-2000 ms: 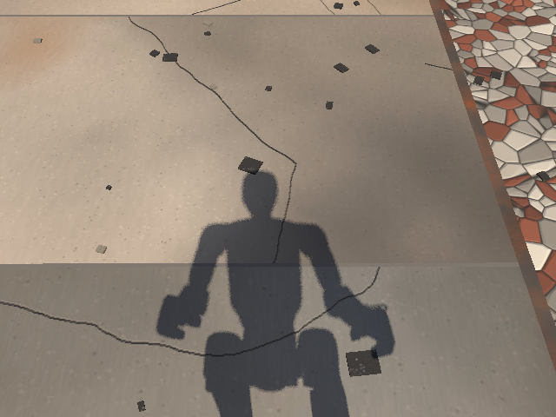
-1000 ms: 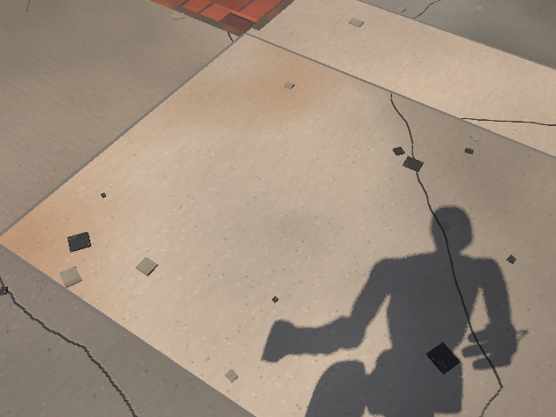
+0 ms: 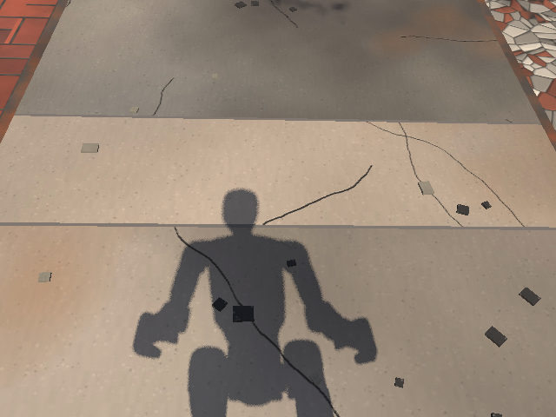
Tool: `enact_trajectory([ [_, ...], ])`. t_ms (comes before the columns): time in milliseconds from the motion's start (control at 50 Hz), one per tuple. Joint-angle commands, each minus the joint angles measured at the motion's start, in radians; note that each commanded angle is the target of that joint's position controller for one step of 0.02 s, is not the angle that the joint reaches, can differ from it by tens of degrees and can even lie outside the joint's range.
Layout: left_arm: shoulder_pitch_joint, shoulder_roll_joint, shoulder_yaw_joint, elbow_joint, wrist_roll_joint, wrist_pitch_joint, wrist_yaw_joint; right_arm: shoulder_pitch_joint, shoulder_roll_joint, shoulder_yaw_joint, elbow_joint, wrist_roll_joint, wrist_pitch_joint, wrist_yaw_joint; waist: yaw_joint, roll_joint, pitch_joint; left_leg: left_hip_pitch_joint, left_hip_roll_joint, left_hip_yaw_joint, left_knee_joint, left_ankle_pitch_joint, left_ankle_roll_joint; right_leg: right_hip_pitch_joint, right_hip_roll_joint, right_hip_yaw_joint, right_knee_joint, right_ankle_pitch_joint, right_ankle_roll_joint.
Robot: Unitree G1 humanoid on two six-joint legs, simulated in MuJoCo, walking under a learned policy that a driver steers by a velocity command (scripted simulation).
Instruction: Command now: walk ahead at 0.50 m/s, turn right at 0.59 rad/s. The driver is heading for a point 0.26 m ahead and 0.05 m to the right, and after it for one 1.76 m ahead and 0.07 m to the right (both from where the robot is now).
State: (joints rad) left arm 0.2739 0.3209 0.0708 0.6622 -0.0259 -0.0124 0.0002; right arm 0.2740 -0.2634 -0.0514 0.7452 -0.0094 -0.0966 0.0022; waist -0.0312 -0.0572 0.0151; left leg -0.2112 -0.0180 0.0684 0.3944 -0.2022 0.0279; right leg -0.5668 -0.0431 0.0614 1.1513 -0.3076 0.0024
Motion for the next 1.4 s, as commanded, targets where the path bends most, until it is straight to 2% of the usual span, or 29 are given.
enact_trajectory([
  [20, -0.048, 0.032, 0.010, -0.097, 0.004, -0.005, -0.004, -0.009, -0.146, -0.040, -0.031, 0.002, -0.017, -0.004, 0.000, 0.147, 0.013, 0.123, 0.284, -0.210, -0.228, 0.151, 0.161, -0.178, -0.063, 0.042, -0.068, 0.073, 0.015],
  [200, -0.208, 0.017, 0.008, -0.146, 0.012, -0.018, -0.059, -0.011, -0.220, -0.055, 0.026, 0.028, 0.030, -0.028, -0.023, 0.149, 0.012, 0.188, 0.255, 0.069, -0.100, 0.618, 0.091, 0.015, 0.005, -0.102, -0.512, 0.303, -0.019],
  [240, -0.138, 0.063, 0.032, -0.139, 0.020, -0.012, -0.065, -0.034, -0.246, -0.067, 0.020, 0.048, 0.041, -0.035, 0.030, 0.167, -0.036, 0.221, 0.263, 0.081, 0.036, 0.795, 0.071, 0.114, 0.054, -0.132, -0.551, 0.216, -0.062],
  [280, 0.081, 0.143, 0.076, -0.084, 0.022, -0.008, -0.045, -0.042, -0.212, -0.058, 0.008, 0.050, 0.044, -0.036, 0.149, 0.101, -0.143, 0.110, 0.193, 0.116, 0.385, 0.679, 0.007, 0.425, 0.098, -0.115, -0.690, 0.375, -0.130],
  [300, 0.107, 0.228, 0.087, -0.086, 0.019, 0.000, -0.017, 0.026, -0.104, -0.024, -0.019, -0.016, 0.042, -0.026, 0.094, -0.149, -0.226, -0.180, 0.099, 0.112, 0.712, -0.112, -0.049, 0.700, -0.124, 0.174, -0.621, 0.825, -0.211],
  [320, 0.035, 0.287, 0.081, -0.149, 0.043, -0.011, -0.019, 0.131, -0.101, -0.003, -0.043, -0.020, 0.032, -0.009, 0.026, -0.235, -0.423, -0.440, -0.056, -0.061, 1.036, -0.558, -0.095, 0.908, -0.375, 0.655, -0.666, 0.868, -0.466],
  [340, 0.024, 0.201, 0.067, -0.162, 0.036, -0.010, -0.027, 0.036, -0.202, -0.026, -0.031, 0.006, 0.030, 0.000, 0.110, -0.046, -0.454, -0.466, 0.006, -0.186, 1.049, -0.437, -0.081, 0.845, -0.315, 0.571, -0.735, 0.673, -0.423],
  [360, -0.029, 0.166, 0.054, -0.155, 0.026, -0.014, -0.028, -0.046, -0.201, -0.026, -0.059, 0.025, 0.034, -0.003, 0.092, -0.023, -0.315, -0.493, 0.033, -0.167, 0.992, -0.345, -0.068, 0.721, -0.257, 0.451, -0.758, 0.569, -0.364],
  [380, -0.066, 0.139, 0.048, -0.147, 0.012, -0.011, -0.023, -0.059, -0.181, -0.024, -0.048, 0.013, 0.043, -0.017, 0.058, 0.054, -0.215, -0.483, 0.069, -0.161, 0.912, -0.283, -0.074, 0.583, -0.199, 0.372, -0.777, 0.498, -0.308],
  [420, -0.117, 0.128, 0.042, -0.152, 0.023, 0.000, -0.013, -0.049, -0.190, -0.030, -0.045, 0.002, 0.068, -0.028, 0.007, 0.005, -0.145, -0.365, 0.083, -0.159, 0.807, -0.228, -0.083, 0.366, -0.145, 0.307, -0.816, 0.475, -0.280],
  [500, -0.135, 0.118, 0.036, -0.131, 0.039, 0.000, 0.006, -0.007, -0.133, -0.014, -0.014, -0.002, 0.085, -0.037, -0.007, -0.016, -0.190, -0.271, 0.067, -0.123, 0.649, -0.173, -0.117, 0.283, -0.123, 0.210, -0.802, 0.606, -0.278],
  [600, -0.146, 0.038, -0.002, -0.070, 0.060, 0.003, 0.005, -0.065, -0.092, 0.004, -0.012, 0.009, 0.101, -0.029, 0.030, -0.070, -0.164, -0.094, 0.100, -0.119, 0.409, -0.028, -0.108, 0.194, -0.103, 0.150, -0.846, 0.195, -0.229],
  [680, -0.131, 0.047, -0.009, -0.021, 0.054, 0.001, -0.003, -0.086, -0.123, -0.005, -0.029, -0.003, 0.092, -0.019, 0.020, -0.046, -0.064, -0.009, 0.065, -0.082, 0.143, 0.028, -0.050, 0.188, -0.084, 0.151, -0.794, -0.031, -0.157],
  [720, -0.033, 0.058, -0.001, -0.008, 0.062, -0.002, 0.009, -0.134, -0.238, -0.025, -0.070, -0.009, 0.091, -0.022, 0.104, 0.151, -0.030, -0.055, 0.185, -0.256, 0.074, 0.265, 0.029, 0.204, 0.034, 0.054, -0.657, -0.072, -0.061],
  [760, -0.113, 0.046, 0.002, -0.023, 0.055, 0.005, 0.027, -0.131, -0.199, -0.029, -0.062, 0.002, 0.093, -0.016, 0.069, 0.267, -0.009, -0.182, 0.212, -0.378, -0.035, 0.040, 0.095, 0.288, 0.096, -0.060, -0.563, 0.019, -0.007],
  [840, -0.123, 0.033, 0.018, -0.031, 0.042, 0.025, 0.033, -0.122, -0.205, -0.043, -0.086, 0.014, 0.089, -0.023, 0.047, 0.281, -0.035, -0.117, 0.206, -0.427, 0.021, 0.229, 0.103, 0.280, 0.082, -0.040, -0.546, 0.105, -0.031],
  [920, -0.097, 0.039, 0.038, -0.019, 0.037, 0.028, 0.026, -0.091, -0.191, -0.051, -0.117, 0.026, 0.110, -0.036, 0.017, 0.147, -0.132, -0.146, 0.140, -0.388, 0.139, 0.366, 0.064, 0.398, 0.021, -0.023, -0.564, 0.355, -0.059],
  [960, -0.083, 0.067, 0.051, -0.014, 0.045, 0.040, 0.028, -0.084, -0.164, -0.046, -0.130, 0.028, 0.123, -0.034, 0.015, 0.007, -0.139, -0.236, 0.060, -0.295, 0.259, 0.191, 0.004, 0.457, -0.094, 0.055, -0.643, 0.533, -0.132],
  [1000, -0.108, 0.077, 0.045, -0.028, 0.061, 0.038, 0.041, -0.054, -0.145, -0.049, -0.126, 0.021, 0.136, -0.027, 0.022, -0.188, -0.164, -0.299, -0.026, -0.142, 0.623, -0.371, -0.063, 0.446, -0.358, 0.254, -0.760, 0.763, -0.317],
  [1020, -0.121, 0.062, 0.032, -0.042, 0.064, 0.033, 0.046, -0.051, -0.185, -0.068, -0.118, 0.023, 0.145, -0.027, 0.027, -0.114, -0.154, -0.327, -0.012, -0.162, 0.855, -0.475, -0.083, 0.411, -0.407, 0.263, -0.781, 0.822, -0.366],
  [1060, -0.232, 0.071, 0.028, -0.054, 0.051, 0.026, 0.053, -0.010, -0.167, -0.071, -0.091, 0.035, 0.174, -0.040, -0.030, -0.036, -0.087, -0.327, 0.009, -0.188, 0.948, -0.386, -0.103, 0.342, -0.317, 0.117, -0.767, 0.725, -0.291],
  [1160, -0.212, 0.092, 0.037, -0.018, 0.037, 0.052, 0.070, -0.075, -0.091, -0.033, -0.135, 0.033, 0.170, -0.013, 0.029, -0.115, -0.133, -0.237, 0.068, -0.089, 0.538, -0.277, -0.114, 0.487, -0.240, -0.060, -0.703, 0.724, -0.223],
  [1240, -0.163, 0.117, 0.050, 0.030, -0.002, 0.069, 0.073, 0.033, -0.132, -0.049, -0.104, 0.036, 0.163, 0.017, 0.002, -0.082, -0.143, -0.051, 0.022, 0.008, 0.132, -0.041, -0.041, 0.444, -0.243, -0.098, -0.633, 0.514, -0.154],
  [1260, -0.095, 0.093, 0.049, 0.061, -0.003, 0.066, 0.064, 0.029, -0.176, -0.064, -0.105, 0.023, 0.165, 0.009, 0.024, 0.054, -0.078, 0.003, 0.036, -0.086, 0.022, 0.139, 0.007, 0.315, -0.181, -0.163, -0.535, 0.263, -0.069],
  [1280, -0.098, 0.039, 0.035, 0.028, 0.052, 0.064, 0.052, 0.048, -0.322, -0.098, -0.131, 0.014, 0.167, -0.015, 0.053, 0.416, -0.037, 0.115, 0.315, -0.498, -0.001, 0.577, 0.154, -0.016, -0.027, -0.239, -0.264, -0.257, 0.054],
  [1300, -0.288, 0.069, 0.042, -0.024, 0.055, 0.054, 0.055, 0.066, -0.340, -0.091, -0.156, -0.052, 0.143, -0.006, -0.062, 0.372, -0.092, 0.005, 0.439, -0.648, -0.067, 0.627, 0.335, -0.082, 0.066, -0.057, -0.017, -0.442, 0.069],
  [1320, -0.317, 0.071, 0.047, -0.022, 0.033, 0.057, 0.057, 0.006, -0.320, -0.086, -0.157, -0.067, 0.118, -0.003, -0.035, 0.252, -0.078, -0.033, 0.381, -0.558, -0.082, 0.446, 0.295, -0.071, 0.053, 0.011, 0.084, -0.359, 0.046],
  [1360, -0.241, 0.069, 0.057, 0.032, 0.028, 0.065, 0.069, -0.123, -0.239, -0.069, -0.163, -0.004, 0.106, -0.024, 0.035, 0.183, -0.041, -0.022, 0.260, -0.444, -0.067, 0.214, 0.165, -0.088, 0.041, 0.029, 0.085, -0.165, 0.042],
  [1400, -0.213, 0.067, 0.060, 0.039, 0.031, 0.058, 0.068, -0.136, -0.186, -0.047, -0.167, 0.020, 0.110, -0.038, 0.050, 0.194, -0.073, -0.009, 0.218, -0.419, -0.051, 0.222, 0.151, -0.051, 0.064, 0.022, 0.115, -0.077, 0.063],
])
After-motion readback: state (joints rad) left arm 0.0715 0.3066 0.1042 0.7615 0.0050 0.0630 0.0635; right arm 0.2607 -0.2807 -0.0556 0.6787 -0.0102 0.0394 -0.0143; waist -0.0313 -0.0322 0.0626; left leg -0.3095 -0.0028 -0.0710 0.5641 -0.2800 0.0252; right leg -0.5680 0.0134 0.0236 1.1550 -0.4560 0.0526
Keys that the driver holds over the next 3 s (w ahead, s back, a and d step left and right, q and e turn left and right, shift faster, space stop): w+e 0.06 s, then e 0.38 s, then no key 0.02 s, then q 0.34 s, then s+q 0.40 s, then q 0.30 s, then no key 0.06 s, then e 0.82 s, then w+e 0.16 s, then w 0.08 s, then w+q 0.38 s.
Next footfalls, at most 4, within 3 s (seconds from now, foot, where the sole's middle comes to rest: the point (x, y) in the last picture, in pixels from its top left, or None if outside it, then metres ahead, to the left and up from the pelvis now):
0.28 right None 0.30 -0.15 -0.78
0.70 left None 0.35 0.09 -0.78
1.26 left None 0.21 0.13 -0.78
1.72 right None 0.19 -0.12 -0.78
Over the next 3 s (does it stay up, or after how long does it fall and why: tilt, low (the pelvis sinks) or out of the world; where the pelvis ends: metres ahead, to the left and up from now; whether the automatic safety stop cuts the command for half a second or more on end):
stays up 0.33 -0.03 0.00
